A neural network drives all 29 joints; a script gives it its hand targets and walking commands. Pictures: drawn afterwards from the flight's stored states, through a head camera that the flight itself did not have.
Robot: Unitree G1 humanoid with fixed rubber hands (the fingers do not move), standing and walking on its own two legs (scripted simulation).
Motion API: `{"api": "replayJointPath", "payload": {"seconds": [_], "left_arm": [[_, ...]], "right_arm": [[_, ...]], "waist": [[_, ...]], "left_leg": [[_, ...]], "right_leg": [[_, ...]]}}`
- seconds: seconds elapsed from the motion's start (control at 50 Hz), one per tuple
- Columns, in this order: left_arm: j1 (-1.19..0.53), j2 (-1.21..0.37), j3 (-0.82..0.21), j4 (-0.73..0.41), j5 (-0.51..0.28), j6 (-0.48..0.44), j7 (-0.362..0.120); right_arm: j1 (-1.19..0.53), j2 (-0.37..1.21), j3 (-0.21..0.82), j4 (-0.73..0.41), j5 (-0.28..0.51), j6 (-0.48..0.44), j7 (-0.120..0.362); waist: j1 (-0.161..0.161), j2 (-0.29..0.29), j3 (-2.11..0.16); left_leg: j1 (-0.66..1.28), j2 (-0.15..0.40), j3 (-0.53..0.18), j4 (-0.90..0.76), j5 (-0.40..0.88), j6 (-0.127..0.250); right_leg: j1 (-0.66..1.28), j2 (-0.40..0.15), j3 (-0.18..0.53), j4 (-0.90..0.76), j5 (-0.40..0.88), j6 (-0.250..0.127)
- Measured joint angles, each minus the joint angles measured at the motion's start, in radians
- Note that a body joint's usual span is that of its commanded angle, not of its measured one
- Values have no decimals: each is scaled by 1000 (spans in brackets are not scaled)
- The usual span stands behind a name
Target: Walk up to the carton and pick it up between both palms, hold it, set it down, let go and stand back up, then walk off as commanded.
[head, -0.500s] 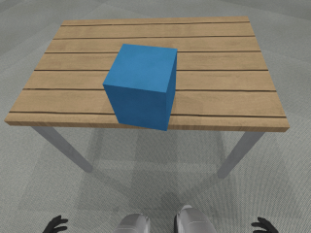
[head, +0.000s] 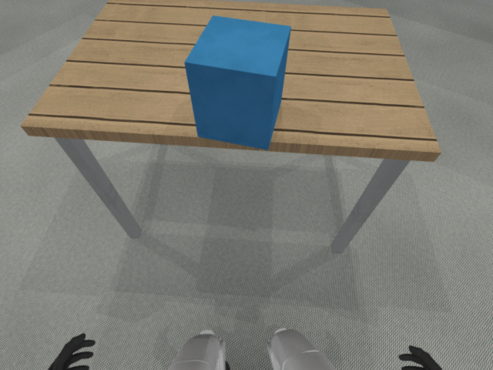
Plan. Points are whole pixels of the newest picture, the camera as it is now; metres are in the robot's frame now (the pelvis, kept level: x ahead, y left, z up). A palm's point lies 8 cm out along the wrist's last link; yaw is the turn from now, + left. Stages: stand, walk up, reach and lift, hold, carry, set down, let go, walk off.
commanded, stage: walk off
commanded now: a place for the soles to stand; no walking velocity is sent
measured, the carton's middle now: (241, 85) +0.65 -0.02 +0.06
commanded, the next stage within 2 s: none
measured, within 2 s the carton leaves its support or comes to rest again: neither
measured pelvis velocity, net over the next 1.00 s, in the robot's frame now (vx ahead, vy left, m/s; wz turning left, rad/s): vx -0.29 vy -0.01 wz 0.02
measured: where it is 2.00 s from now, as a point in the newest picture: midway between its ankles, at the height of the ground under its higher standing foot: outside the picture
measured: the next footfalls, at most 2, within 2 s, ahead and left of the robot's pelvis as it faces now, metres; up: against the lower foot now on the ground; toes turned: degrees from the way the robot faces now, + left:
right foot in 0.06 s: +0.04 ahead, -0.14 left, +0.00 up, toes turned +9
left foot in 0.46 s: -0.13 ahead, +0.09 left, +0.00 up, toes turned +1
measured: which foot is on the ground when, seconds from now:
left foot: down 0.00-0.08, up 0.10-0.44, down 0.46-0.90, up 0.92-1.00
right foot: up 0.00-0.04, down 0.06-0.48, up 0.50-0.84, down 0.86-1.00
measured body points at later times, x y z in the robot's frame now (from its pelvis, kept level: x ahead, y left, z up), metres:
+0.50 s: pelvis -0.15 +0.01 +0.00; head -0.08 +0.01 +0.44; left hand -0.01 +0.31 -0.10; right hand -0.05 -0.30 -0.12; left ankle -0.17 +0.09 -0.68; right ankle +0.00 -0.14 -0.68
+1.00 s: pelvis -0.29 -0.01 +0.01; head -0.23 -0.02 +0.45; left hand -0.16 +0.30 -0.08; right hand -0.20 -0.32 -0.11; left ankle -0.22 +0.09 -0.65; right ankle -0.21 -0.13 -0.68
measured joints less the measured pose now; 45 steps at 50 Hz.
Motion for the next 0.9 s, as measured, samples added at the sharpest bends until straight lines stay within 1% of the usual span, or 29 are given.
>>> {"api": "replayJointPath", "payload": {"seconds": [0.04,0.06,0.1,0.12,0.16,0.24,0.36,0.4,0.42,0.46,0.48,0.5,0.52,0.56,0.6,0.66,0.78,0.82,0.86,0.9], "left_arm": [[0,0,0,0,0,-5,-1],[0,0,0,0,0,-9,-3],[-3,0,0,0,0,-22,-11],[-1,0,0,0,0,-25,-15],[2,0,0,0,0,-28,-16],[2,0,0,0,0,-37,-10],[2,0,0,0,0,-45,-6],[2,0,0,0,0,-45,-4],[2,-1,0,0,0,-45,-4],[2,-1,0,0,0,-42,-4],[-1,0,0,1,0,-37,-4],[0,-1,0,2,0,-30,-2],[2,-1,0,6,0,-21,0],[3,1,0,8,0,-11,8],[3,3,0,7,0,-11,11],[3,5,0,7,0,-11,11],[3,6,0,7,0,-12,8],[4,7,0,7,0,-14,4],[7,7,0,6,0,-18,-2],[7,7,0,7,0,-27,-12]], "right_arm": [[0,0,0,0,0,0,0],[-1,0,0,0,0,0,0],[-2,0,0,0,0,1,0],[-1,-1,0,0,0,4,-1],[-2,-4,0,0,0,4,-5],[-3,-5,0,0,0,4,-6],[-4,-5,0,0,0,4,-6],[-4,-6,0,0,0,4,-6],[-4,-6,0,0,0,4,-6],[-3,-6,0,-1,0,4,-6],[-4,-5,0,0,0,4,-5],[-4,-4,0,0,0,4,-3],[-2,-4,0,0,0,4,-2],[2,-4,0,0,0,4,-2],[2,-4,0,0,0,3,-2],[0,-4,0,0,0,2,-2],[0,-3,0,0,0,2,-2],[0,-3,0,0,0,2,-2],[1,-3,0,0,0,2,-2],[-3,-4,0,0,0,4,-2]], "waist": [[0,0,0],[0,1,1],[-1,13,27],[0,10,30],[0,8,30],[0,9,13],[-1,9,7],[-1,10,6],[-1,10,6],[-2,11,6],[0,2,13],[1,-11,24],[0,-15,30],[0,-15,30],[1,-15,19],[1,-16,5],[1,-17,0],[2,-17,0],[2,-17,-1],[1,-2,23]], "left_leg": [[-28,13,0,0,19,-10],[-41,21,-1,0,28,-16],[-41,39,-9,-3,43,-18],[-41,32,-9,6,11,-18],[-44,11,-14,76,-61,-18],[-39,-1,-15,205,-73,-18],[34,-1,-15,218,-115,-18],[63,-1,-16,200,-134,-18],[84,-1,-16,165,-139,-18],[149,0,-17,12,-145,-18],[163,-9,-13,-23,-186,-16],[160,-20,-3,-14,-177,-12],[159,-22,3,-9,-152,-7],[160,-16,4,-12,-109,0],[150,-10,5,-16,-87,4],[122,-2,5,-17,-60,5],[47,15,7,-17,0,5],[19,23,8,-17,22,5],[-9,31,10,-17,43,1],[-15,43,0,-17,60,0]], "right_leg": [[28,0,0,-96,-23,0],[44,0,-1,-150,-46,6],[43,16,-12,-164,-22,33],[41,12,-15,-167,1,38],[41,1,-16,-183,33,38],[20,-17,-17,-223,85,38],[-43,-35,-17,-241,148,38],[-68,-39,-18,-241,169,38],[-80,-41,-18,-241,179,38],[-106,-44,-17,-238,201,42],[-115,-47,-7,-230,204,42],[-115,-44,14,-213,172,42],[-115,-33,25,-171,104,42],[-117,-2,30,-47,30,42],[-116,14,26,59,16,42],[-95,14,19,128,14,42],[-19,14,13,45,-9,42],[9,14,-4,-26,-31,42],[57,10,-29,-161,-40,42],[61,21,-44,-196,25,42]]}}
